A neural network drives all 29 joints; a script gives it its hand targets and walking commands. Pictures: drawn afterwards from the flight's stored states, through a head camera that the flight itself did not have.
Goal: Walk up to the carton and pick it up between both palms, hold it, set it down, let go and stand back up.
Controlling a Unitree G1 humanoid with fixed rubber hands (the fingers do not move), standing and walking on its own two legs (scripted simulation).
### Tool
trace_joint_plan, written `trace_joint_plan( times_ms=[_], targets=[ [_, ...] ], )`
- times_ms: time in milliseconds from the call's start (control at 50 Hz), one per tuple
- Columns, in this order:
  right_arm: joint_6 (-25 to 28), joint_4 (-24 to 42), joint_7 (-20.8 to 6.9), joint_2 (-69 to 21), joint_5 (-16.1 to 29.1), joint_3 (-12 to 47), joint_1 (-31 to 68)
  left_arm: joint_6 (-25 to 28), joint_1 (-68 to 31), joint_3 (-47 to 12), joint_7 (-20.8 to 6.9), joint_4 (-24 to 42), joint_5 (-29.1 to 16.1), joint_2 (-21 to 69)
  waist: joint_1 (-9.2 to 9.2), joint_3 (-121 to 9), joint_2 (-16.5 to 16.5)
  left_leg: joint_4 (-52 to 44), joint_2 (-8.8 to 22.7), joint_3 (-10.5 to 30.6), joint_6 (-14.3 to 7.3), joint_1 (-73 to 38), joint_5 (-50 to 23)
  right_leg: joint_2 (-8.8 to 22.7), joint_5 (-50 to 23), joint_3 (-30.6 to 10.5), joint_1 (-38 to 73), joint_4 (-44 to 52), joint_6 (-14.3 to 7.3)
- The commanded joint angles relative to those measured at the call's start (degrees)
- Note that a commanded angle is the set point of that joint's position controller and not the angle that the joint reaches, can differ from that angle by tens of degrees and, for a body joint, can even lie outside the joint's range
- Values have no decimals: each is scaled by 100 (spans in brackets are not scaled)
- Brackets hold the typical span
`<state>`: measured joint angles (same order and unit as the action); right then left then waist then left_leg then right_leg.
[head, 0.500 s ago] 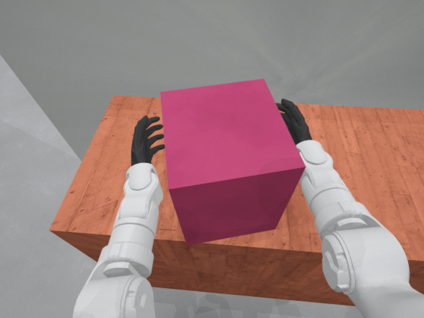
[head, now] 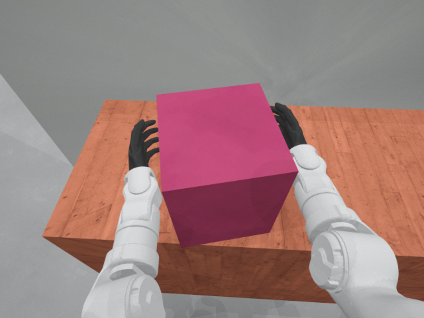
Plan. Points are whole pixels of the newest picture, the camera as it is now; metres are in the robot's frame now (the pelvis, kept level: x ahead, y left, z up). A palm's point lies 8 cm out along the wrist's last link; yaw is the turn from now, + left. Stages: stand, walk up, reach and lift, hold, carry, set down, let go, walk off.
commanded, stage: reach and lift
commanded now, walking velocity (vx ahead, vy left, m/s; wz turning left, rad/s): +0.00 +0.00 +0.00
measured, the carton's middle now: (218, 170) +0.41 +0.07 +0.03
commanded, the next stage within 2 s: none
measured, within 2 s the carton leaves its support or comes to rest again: leaves its support in 0.80 s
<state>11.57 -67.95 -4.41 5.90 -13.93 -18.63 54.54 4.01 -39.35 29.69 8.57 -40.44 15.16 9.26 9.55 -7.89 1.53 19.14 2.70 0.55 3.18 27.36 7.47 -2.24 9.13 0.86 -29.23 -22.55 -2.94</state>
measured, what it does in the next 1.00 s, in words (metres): stands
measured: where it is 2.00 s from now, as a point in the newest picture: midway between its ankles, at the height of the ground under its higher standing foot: outside the picture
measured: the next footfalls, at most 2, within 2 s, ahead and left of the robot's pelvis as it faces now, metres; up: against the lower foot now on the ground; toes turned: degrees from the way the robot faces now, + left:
none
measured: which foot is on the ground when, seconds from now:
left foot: down 0.00-1.00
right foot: down 0.00-1.00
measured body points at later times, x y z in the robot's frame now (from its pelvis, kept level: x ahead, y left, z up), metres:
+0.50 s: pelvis +0.00 +0.00 +0.00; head +0.07 +0.00 +0.45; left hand +0.39 +0.21 +0.07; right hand +0.48 -0.07 +0.08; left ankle +0.00 +0.16 -0.74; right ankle +0.00 -0.08 -0.74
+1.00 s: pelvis -0.02 +0.01 +0.00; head -0.03 +0.02 +0.45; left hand +0.35 +0.20 +0.10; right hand +0.42 -0.09 +0.12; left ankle +0.00 +0.16 -0.74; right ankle +0.00 -0.08 -0.74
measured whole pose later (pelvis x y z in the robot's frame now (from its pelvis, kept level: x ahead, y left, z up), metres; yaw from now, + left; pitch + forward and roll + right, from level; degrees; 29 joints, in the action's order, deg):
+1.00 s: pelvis -0.02 +0.01 +0.00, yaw +0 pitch +6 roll +0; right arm 8.6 -67.8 -1.5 4.1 -13.9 -18.3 49.2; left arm -3.9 -37.6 27.8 9.6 -40.5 15.6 9.1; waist 6.3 -7.9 1.5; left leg 19.1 2.6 0.5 2.5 18.6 7.0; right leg -2.1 7.1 1.0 -19.0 -19.7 -2.2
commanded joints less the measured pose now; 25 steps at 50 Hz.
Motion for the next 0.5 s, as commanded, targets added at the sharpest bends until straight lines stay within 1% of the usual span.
trace_joint_plan(
  times_ms=[0,20,40,60,80,100,120,140,160,180,200,220,240,260,280,300,320,340,360,380,400,420,440,460,480],
  targets=[
    [138,-168,-510,-2884,-561,433,1628,-89,-1851,-1247,-634,-247,781,2118,103,-2473,404,14,-287,-944,-282,-769,-1779,141,-2018,101,2947,200,370],
    [184,37,-520,-2878,-559,419,1666,-55,-1997,-1426,-638,-29,677,2261,6,-2665,354,54,-260,-900,-249,-758,-1801,141,-2070,118,2967,175,369],
    [190,133,-521,-2875,-430,496,1781,-49,-1930,-1349,-632,-105,704,2245,158,-2662,315,32,-258,-912,-256,-825,-1810,81,-1940,126,2957,208,352],
    [242,81,-526,-2974,-450,551,1644,-37,-1861,-1398,-636,-73,666,2269,74,-2637,399,25,-269,-924,-266,-712,-1821,95,-2120,119,3027,172,365],
    [282,125,-528,-2947,-487,626,1567,-9,-1724,-1431,-640,-101,669,2304,122,-2845,437,35,-261,-958,-256,-765,-2030,48,-2340,169,3043,168,348],
    [241,-122,-543,-2970,-580,483,1540,-2,-1842,-1474,-644,-91,644,2397,7,-2685,324,19,-264,-912,-235,-870,-2008,60,-2192,213,2975,173,331],
    [251,-68,-524,-2949,-476,569,1524,-20,-1906,-1477,-652,-105,648,2303,-9,-2583,323,43,-299,-902,-245,-777,-1913,127,-2281,136,3022,168,334],
    [231,-149,-520,-2827,-489,506,1511,-57,-1907,-1523,-643,-94,607,2275,-85,-2609,191,38,-268,-841,-222,-843,-1903,99,-2026,177,2924,187,285],
    [222,-144,-502,-2865,-504,494,1553,-76,-1897,-1576,-660,-197,611,2289,-105,-2410,321,-25,-252,-836,-237,-853,-1841,97,-1979,204,2933,249,325],
    [236,-65,-476,-2889,-504,556,1470,-88,-1783,-1511,-675,-166,668,2274,-124,-2560,415,13,-259,-848,-256,-804,-1829,72,-2157,241,3001,202,343],
    [200,-211,-483,-2899,-575,424,1542,-31,-2085,-1535,-659,-38,683,2252,-200,-2624,265,34,-270,-849,-215,-776,-1851,93,-2189,216,3006,173,341],
    [246,-108,-479,-2948,-478,558,1546,-57,-1865,-1482,-648,-111,687,2361,-44,-2573,328,60,-272,-881,-214,-865,-2180,23,-2321,257,2952,169,342],
    [339,105,-456,-2945,-483,613,1706,41,-1991,-1600,-631,0,627,2312,-12,-2787,291,77,-286,-867,-186,-784,-2097,86,-2514,228,3142,120,358],
    [332,194,-452,-2892,-465,501,1785,-24,-2083,-1594,-607,-41,642,2348,-92,-2817,222,86,-251,-839,-178,-728,-1963,89,-2332,224,3064,134,332],
    [289,20,-459,-2868,-462,534,1736,-4,-2148,-1630,-608,38,610,2393,-85,-2764,321,34,-270,-833,-232,-791,-1928,93,-2304,206,3126,175,340],
    [365,329,-445,-2893,-448,621,1944,25,-2210,-1727,-593,101,511,2491,-4,-3149,266,123,-254,-849,-191,-771,-2080,57,-2393,231,3081,107,337],
    [327,434,-432,-2964,-459,679,2013,2,-2060,-1689,-592,4,550,2349,108,-3226,321,82,-270,-859,-246,-577,-1897,132,-2389,128,3269,96,349],
    [374,549,-403,-2874,-377,740,2044,42,-2187,-1743,-609,45,419,2329,-44,-3178,507,95,-233,-807,-225,-765,-1989,91,-2714,218,3453,60,370],
    [314,281,-406,-2934,-352,718,1906,6,-2306,-1749,-590,-13,473,2375,-41,-2952,319,65,-253,-838,-199,-707,-1956,120,-2662,223,3308,49,401],
    [283,127,-407,-2978,-325,706,1845,-6,-2362,-1694,-615,0,468,2351,-9,-2913,393,8,-259,-763,-242,-812,-1893,146,-2622,233,3318,72,430],
    [255,232,-399,-2905,-398,666,1753,-80,-2258,-1901,-640,-71,341,2416,-317,-3049,423,13,-261,-769,-247,-730,-1860,179,-2932,193,3412,58,437],
    [282,270,-384,-2938,-208,904,1798,-130,-1938,-1812,-623,-118,419,2490,-1,-2883,326,38,-266,-785,-192,-789,-2141,133,-2976,241,3505,46,414],
    [388,478,-312,-2924,-387,750,1903,-60,-2090,-1964,-634,7,374,2540,-237,-3287,513,46,-269,-738,-189,-751,-2069,137,-3295,271,3549,-8,480],
    [355,565,-262,-3014,-326,978,1764,-31,-2101,-2025,-613,132,321,2546,-223,-3314,428,66,-273,-735,-124,-878,-2214,84,-3427,264,3687,-36,445],
    [373,506,-252,-3143,-245,1015,1811,-16,-2111,-1910,-668,-36,310,2446,-156,-3216,587,64,-280,-776,-188,-862,-2179,135,-3556,212,3799,-39,523]
  ],
)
